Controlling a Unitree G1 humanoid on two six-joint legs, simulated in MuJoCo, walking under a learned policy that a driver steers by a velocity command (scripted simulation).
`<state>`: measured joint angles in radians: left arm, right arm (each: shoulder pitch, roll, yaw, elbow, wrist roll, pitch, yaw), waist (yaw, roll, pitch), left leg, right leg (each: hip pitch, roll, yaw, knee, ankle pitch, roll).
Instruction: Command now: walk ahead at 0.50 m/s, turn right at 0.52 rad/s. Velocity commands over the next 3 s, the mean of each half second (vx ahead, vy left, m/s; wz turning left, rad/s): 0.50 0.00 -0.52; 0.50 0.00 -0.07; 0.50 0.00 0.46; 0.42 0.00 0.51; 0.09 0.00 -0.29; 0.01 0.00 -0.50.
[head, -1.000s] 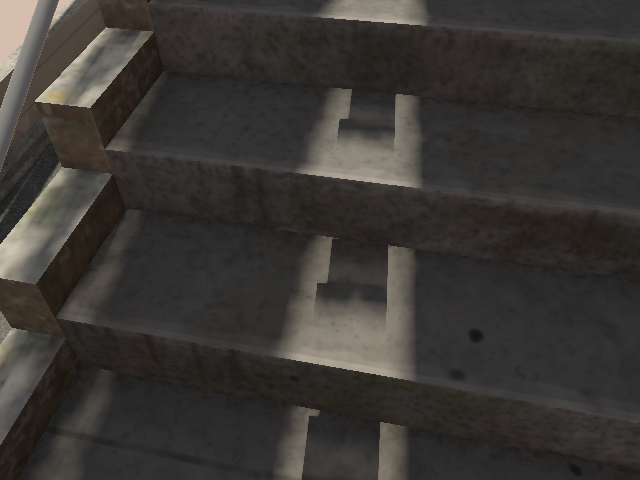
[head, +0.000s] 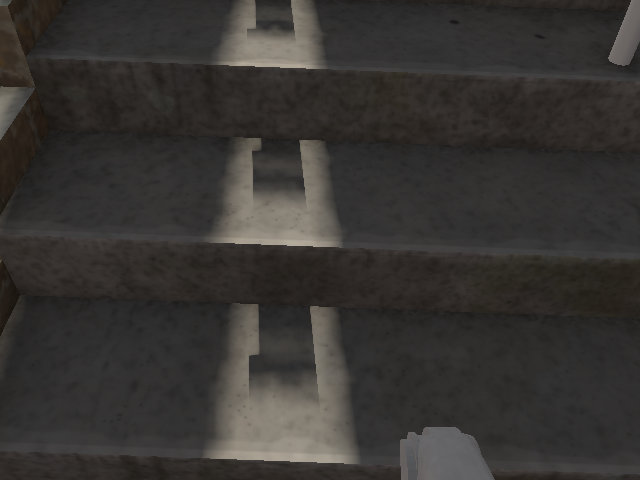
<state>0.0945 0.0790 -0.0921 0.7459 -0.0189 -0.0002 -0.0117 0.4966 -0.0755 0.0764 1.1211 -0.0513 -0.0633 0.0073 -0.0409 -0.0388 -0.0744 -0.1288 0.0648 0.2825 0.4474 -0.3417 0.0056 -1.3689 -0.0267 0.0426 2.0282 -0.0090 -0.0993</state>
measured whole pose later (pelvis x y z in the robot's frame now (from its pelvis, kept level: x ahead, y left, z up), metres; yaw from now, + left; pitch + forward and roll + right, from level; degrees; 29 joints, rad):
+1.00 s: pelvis +0.58 -0.13 +0.33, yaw -17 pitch +4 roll -1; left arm 0.01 0.09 -0.09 0.69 0.02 -0.09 -0.02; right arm 0.56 -0.08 0.06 1.19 -0.03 -0.05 0.03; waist -0.01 -0.01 -0.10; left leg -0.31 -0.03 0.08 0.55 -0.32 0.08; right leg -1.30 -0.09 0.04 1.92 0.04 -0.09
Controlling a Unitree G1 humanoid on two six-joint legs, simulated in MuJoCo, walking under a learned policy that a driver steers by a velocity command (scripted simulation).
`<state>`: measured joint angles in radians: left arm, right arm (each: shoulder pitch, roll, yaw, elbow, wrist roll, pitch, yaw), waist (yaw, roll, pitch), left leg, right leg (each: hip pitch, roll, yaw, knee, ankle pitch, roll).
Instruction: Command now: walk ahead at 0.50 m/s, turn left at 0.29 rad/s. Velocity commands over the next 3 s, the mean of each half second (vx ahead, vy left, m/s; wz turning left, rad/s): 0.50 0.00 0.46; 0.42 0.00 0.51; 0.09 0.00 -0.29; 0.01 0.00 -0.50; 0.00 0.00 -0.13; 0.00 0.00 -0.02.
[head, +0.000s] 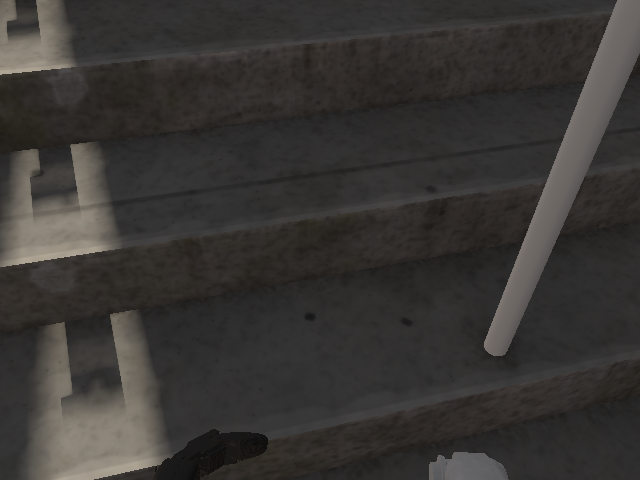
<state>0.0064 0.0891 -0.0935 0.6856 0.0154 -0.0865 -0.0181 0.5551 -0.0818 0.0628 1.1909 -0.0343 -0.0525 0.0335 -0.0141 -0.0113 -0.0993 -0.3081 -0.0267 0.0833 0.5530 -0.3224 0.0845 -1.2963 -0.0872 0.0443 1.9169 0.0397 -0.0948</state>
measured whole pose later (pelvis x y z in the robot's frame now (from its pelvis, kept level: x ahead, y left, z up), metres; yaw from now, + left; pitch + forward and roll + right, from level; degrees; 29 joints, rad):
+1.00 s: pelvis +0.52 +0.16 +0.30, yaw +31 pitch +3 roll -1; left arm 0.09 0.24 0.03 0.69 -0.01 -0.12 0.00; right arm 0.30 -0.22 -0.04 0.82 -0.03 -0.05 0.04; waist 0.01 -0.02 -0.06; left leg -0.53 -0.04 0.09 0.79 -0.31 0.11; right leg -0.80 0.03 0.15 1.93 -0.14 -0.11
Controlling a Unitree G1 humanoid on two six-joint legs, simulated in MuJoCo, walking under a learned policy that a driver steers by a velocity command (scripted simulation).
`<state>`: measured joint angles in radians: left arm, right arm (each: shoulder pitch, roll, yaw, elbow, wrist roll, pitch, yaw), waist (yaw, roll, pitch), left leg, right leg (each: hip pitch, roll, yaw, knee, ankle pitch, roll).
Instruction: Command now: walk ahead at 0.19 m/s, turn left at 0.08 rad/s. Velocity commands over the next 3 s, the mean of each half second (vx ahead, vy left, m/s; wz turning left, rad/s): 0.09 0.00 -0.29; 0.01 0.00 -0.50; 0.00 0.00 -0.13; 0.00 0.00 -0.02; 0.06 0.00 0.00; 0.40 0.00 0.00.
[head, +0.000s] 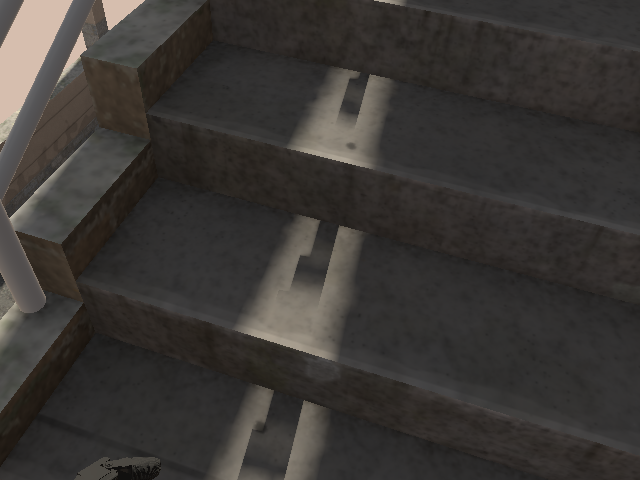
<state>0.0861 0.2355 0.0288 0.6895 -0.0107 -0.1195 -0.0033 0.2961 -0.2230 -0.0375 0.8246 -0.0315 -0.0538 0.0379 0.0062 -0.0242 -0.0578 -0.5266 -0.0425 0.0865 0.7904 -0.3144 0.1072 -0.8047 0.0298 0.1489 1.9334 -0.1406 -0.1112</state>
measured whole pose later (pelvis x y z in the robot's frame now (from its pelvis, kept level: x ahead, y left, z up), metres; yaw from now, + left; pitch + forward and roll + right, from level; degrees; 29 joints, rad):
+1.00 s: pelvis +0.34 -0.05 +0.19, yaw -28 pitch +3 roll +2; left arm 0.15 0.16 0.00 0.52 0.01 0.05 0.07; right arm 0.18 -0.19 0.00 0.63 -0.02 -0.01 -0.05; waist 0.01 0.01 -0.05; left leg -0.76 -0.01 -0.02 1.36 -0.25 -0.12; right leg -0.30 0.14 0.23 0.63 -0.35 -0.07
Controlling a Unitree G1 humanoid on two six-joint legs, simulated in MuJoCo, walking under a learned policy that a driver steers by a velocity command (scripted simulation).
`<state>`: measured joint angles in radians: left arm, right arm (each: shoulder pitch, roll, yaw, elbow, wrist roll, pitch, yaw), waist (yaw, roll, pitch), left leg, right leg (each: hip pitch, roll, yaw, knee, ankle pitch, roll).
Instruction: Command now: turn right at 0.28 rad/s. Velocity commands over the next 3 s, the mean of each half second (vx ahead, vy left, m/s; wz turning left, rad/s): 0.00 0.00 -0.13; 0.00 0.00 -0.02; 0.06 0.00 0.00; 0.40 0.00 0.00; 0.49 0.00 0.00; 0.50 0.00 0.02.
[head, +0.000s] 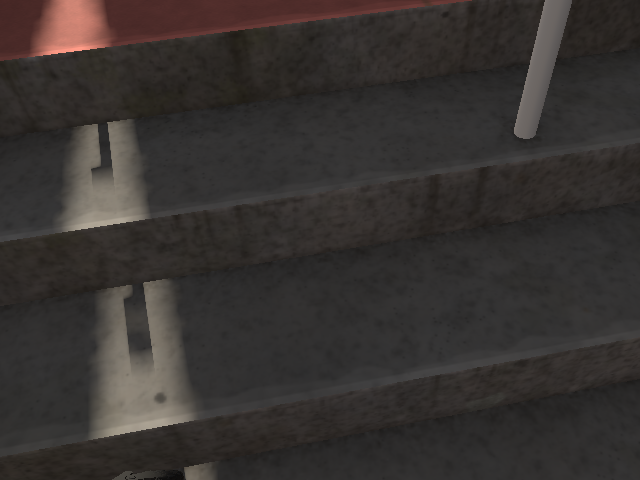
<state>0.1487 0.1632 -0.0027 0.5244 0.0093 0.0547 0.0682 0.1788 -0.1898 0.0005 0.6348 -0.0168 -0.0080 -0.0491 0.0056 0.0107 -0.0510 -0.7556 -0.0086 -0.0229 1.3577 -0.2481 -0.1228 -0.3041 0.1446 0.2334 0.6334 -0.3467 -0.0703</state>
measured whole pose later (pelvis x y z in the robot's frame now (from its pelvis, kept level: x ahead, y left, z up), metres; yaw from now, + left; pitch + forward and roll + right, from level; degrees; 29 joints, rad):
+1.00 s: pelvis +0.06 +0.02 +0.01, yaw -1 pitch +1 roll +1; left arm 0.30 0.15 0.00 0.96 0.01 -0.02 0.03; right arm 0.29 -0.17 -0.02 0.94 -0.02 0.06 -0.05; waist -0.01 0.00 -0.02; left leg -0.21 0.01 0.02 0.42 -0.22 -0.01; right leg -0.20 -0.03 0.04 0.49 -0.30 0.02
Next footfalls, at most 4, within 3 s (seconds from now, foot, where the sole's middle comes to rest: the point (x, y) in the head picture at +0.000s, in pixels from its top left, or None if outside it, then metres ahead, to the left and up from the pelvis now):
0.08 left None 0.10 0.15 -0.77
0.40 right None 0.07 -0.11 -0.77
1.94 left None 0.37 0.14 -0.60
2.50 right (382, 317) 0.70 -0.06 -0.44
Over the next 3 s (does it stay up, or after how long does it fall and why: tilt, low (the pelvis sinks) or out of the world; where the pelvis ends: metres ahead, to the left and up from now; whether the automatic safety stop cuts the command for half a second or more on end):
stays up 0.78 0.03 0.35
